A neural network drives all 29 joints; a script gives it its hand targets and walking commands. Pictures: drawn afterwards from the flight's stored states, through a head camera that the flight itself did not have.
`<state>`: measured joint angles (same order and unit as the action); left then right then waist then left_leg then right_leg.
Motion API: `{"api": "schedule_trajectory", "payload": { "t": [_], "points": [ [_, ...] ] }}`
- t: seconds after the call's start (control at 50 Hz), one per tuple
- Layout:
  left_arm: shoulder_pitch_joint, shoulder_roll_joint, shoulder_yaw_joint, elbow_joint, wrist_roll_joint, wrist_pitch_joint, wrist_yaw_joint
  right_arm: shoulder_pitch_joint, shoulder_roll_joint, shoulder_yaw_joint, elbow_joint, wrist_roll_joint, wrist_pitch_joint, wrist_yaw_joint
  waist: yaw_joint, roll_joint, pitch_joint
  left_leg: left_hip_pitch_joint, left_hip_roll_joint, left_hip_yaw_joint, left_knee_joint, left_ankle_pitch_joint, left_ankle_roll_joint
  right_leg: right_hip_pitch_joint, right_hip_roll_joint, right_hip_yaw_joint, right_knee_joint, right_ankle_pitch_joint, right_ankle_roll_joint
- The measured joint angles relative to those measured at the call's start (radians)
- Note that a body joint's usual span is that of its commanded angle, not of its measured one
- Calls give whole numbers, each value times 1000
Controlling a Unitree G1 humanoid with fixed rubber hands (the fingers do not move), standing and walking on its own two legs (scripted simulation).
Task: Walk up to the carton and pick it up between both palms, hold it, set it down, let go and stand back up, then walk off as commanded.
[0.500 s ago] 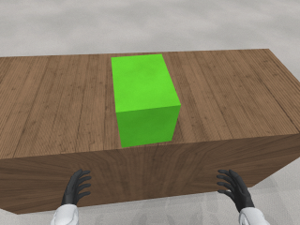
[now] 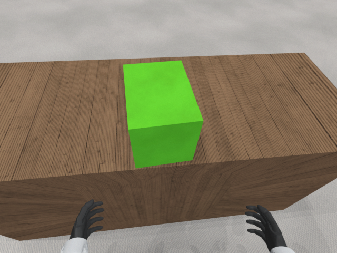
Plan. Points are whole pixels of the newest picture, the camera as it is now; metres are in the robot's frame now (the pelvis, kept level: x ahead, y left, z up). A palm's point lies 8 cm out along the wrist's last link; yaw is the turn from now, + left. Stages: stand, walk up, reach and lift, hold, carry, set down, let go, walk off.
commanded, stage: let go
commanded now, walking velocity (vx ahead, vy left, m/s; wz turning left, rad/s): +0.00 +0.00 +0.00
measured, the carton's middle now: (158, 113) +0.47 +0.07 +0.03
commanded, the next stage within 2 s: stand in 0.18 s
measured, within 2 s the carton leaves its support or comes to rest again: neither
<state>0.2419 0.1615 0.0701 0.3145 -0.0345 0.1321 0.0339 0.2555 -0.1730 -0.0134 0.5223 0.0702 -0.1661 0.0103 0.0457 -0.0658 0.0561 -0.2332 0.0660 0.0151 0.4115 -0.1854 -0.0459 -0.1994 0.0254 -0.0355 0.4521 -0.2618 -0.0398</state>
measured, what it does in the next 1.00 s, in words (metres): stands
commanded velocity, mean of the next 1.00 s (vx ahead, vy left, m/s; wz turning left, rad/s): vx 0.00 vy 0.00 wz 0.00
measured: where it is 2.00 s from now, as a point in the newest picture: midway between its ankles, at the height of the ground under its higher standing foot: outside the picture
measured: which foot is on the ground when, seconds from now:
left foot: down 0.00-1.00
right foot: down 0.00-1.00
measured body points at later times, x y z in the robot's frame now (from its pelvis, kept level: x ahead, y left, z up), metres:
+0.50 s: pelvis +0.02 +0.01 +0.00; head +0.04 +0.04 +0.45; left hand +0.15 +0.29 -0.10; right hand +0.17 -0.24 -0.09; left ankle +0.02 +0.16 -0.74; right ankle -0.01 -0.09 -0.74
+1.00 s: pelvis +0.02 +0.02 +0.00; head +0.02 +0.04 +0.45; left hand +0.15 +0.30 -0.10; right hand +0.17 -0.23 -0.08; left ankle +0.02 +0.16 -0.74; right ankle -0.01 -0.09 -0.74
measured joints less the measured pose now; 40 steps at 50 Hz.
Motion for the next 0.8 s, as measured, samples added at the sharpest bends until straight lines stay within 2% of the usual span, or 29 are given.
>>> {"api": "schedule_trajectory", "payload": {
  "t": [0.2, 0.24, 0.3, 0.48, 0.8],
  "points": [
    [0, 3, 0, 40, 0, -4, -4, -5, 7, 0, 48, -34, -19, -5, 0, 0, 0, 0, 0, 0, 0, -6, 0, 0, 0, 0, 0, -6, 0],
    [0, 13, 0, 79, 0, -38, -4, -5, -2, 0, 59, -94, 23, -5, 0, 3, -7, 0, 0, 0, 5, -8, 0, 3, 0, 0, 0, -8, 0],
    [0, 37, 0, 145, 0, -70, -6, -5, -30, 0, 83, -128, 87, -5, 0, 13, -18, 0, 0, 0, 25, -24, 0, 10, 0, 0, 5, -17, 0],
    [0, 130, 0, 260, 0, -120, -19, -4, -80, 0, 110, -121, 136, -5, 0, 21, -22, -1, 1, -1, 74, -67, 0, 32, -1, 1, 7, -33, 12],
    [-1, 151, 0, 314, 0, -133, -23, -4, -80, 0, 110, -108, 153, -5, 0, 22, -43, -1, 1, -2, 97, -91, 0, 42, -2, 1, 7, -44, 19]
  ]
}}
